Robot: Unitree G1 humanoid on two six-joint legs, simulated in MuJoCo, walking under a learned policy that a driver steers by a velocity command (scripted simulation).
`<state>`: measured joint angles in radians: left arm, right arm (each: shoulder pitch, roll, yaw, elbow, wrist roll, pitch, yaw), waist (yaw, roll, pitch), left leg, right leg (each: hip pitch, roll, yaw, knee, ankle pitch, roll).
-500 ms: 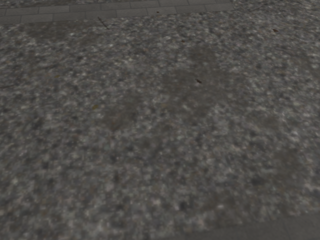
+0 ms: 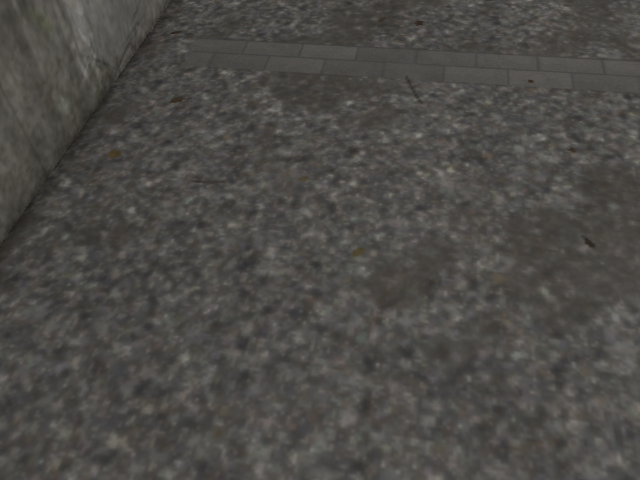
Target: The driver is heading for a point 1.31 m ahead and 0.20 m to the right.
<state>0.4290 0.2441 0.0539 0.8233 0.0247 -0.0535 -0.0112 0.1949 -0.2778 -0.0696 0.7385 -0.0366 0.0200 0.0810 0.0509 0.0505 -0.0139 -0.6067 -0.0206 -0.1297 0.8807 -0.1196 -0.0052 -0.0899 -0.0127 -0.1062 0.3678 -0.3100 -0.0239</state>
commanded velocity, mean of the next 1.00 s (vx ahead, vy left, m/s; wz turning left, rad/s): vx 0.48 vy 0.00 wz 0.06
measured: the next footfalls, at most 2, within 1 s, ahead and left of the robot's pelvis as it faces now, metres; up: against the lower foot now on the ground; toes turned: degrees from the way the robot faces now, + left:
left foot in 0.12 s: +0.16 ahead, +0.13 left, +0.00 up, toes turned +1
right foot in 0.64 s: +0.48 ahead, -0.06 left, +0.00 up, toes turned -2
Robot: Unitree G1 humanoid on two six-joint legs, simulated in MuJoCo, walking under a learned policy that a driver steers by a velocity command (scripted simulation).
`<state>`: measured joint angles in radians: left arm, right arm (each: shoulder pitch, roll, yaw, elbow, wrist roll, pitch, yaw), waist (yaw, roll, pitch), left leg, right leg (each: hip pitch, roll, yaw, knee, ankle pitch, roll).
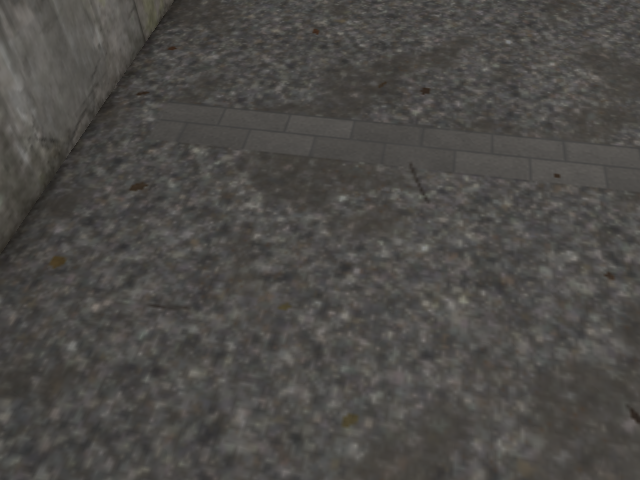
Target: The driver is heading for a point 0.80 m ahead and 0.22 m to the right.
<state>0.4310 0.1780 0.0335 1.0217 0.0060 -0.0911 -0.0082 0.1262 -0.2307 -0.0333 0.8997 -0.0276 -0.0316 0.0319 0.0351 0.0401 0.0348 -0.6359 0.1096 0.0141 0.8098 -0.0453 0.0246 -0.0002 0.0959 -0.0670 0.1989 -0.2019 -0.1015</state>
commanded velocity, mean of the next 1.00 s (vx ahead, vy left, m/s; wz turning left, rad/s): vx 0.50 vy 0.00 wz -0.41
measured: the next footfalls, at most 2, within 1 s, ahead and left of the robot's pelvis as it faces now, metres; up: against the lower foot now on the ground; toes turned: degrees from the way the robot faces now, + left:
left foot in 0.20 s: +0.29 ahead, +0.12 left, +0.00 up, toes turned +1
right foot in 0.74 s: +0.52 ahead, -0.12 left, +0.00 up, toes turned -24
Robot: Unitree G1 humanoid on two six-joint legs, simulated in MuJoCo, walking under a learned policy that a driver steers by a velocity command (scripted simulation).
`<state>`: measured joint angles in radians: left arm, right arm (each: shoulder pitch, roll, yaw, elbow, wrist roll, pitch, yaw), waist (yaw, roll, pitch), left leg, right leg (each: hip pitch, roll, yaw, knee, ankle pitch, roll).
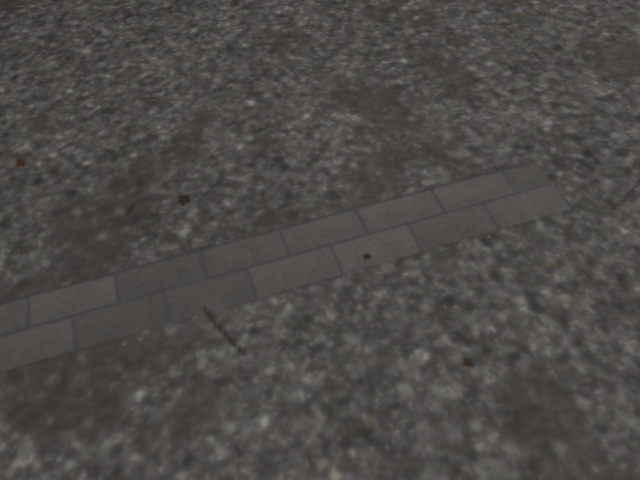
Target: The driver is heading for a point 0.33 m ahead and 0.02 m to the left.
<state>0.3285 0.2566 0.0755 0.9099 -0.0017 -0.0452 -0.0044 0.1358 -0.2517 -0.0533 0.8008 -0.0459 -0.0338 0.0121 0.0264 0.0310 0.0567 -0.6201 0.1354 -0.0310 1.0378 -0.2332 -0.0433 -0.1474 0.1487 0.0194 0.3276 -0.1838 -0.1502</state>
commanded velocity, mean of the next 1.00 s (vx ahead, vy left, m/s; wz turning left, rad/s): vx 0.20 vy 0.00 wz -0.15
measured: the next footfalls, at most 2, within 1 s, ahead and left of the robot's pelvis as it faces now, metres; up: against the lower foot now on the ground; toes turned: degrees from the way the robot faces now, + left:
left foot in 0.30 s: +0.36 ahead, +0.11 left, +0.00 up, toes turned -4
right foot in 0.68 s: +0.29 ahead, -0.10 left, +0.00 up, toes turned -5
